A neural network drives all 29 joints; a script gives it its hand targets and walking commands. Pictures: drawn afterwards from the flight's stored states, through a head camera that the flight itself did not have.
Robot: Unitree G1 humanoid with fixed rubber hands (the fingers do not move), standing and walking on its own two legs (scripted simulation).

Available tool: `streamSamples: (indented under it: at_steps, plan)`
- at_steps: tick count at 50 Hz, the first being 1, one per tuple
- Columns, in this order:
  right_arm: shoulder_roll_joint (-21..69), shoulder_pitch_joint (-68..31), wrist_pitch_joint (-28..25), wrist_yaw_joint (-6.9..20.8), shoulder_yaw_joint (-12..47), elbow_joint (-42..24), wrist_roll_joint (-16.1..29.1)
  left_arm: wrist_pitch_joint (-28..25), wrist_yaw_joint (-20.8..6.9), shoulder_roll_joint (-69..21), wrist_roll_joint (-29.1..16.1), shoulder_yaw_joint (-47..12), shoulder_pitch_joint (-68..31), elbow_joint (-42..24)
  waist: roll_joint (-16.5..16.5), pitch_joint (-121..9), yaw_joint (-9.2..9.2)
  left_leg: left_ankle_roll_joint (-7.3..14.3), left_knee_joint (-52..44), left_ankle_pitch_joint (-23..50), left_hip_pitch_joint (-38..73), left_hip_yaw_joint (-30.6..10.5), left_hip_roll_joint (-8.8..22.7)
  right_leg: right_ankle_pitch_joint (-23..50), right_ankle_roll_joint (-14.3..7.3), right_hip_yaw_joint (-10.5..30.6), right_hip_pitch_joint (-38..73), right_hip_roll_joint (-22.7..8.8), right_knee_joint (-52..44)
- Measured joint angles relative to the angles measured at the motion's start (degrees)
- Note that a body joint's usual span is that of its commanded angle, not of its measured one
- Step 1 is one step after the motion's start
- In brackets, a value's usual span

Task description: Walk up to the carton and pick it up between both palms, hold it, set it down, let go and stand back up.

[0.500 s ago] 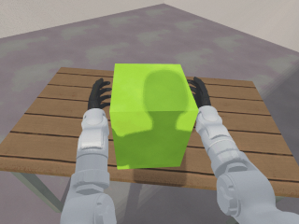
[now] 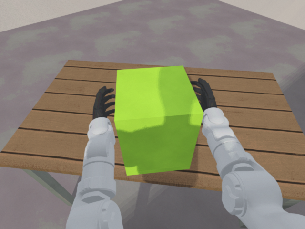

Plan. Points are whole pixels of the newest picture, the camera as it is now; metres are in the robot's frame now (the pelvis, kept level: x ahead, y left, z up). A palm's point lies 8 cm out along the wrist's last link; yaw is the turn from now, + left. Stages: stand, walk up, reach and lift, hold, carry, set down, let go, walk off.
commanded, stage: set down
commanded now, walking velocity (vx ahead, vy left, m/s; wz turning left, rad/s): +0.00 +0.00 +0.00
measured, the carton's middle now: (154, 121) +0.41 +0.09 +0.03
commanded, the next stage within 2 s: none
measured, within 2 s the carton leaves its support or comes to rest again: rests again in 1.68 s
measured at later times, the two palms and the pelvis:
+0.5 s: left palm (104, 124) +0.35 +0.21 +0.07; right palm (206, 110) +0.44 -0.06 +0.08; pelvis +0.00 +0.00 +0.00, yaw -1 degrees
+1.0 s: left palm (107, 125) +0.35 +0.21 +0.07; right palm (208, 114) +0.43 -0.07 +0.07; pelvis -0.01 +0.00 +0.00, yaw -2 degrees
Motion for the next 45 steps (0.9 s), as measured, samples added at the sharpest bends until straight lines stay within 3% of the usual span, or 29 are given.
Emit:
streamSamples:
  at_steps: [22, 45]
  plan:
    - [-1.47, -1.8, -4.24, 1.74, -2.36, 5.47, -2.42, -8.6, 2.07, -0.8, -1.95, 1.73, -0.79, 8.32, 0.2, -2.92, 1.61, 0.13, 1.09, 0.54, -6.85, 0.81, 0.75, 0.94, 0.01, -0.06, -6.82, 0.43, 0.62]
    - [-0.95, -2.05, -8.0, 3.41, -10.16, 7.96, -8.39, -12.85, 1.59, -2.27, 1.59, 4.58, -1.88, 10.58, -0.7, -1.76, 2.2, 0.6, 0.37, 0.83, -5.72, 2.59, 0.77, 1.08, 0.28, 0.66, -6.48, 0.05, 0.77]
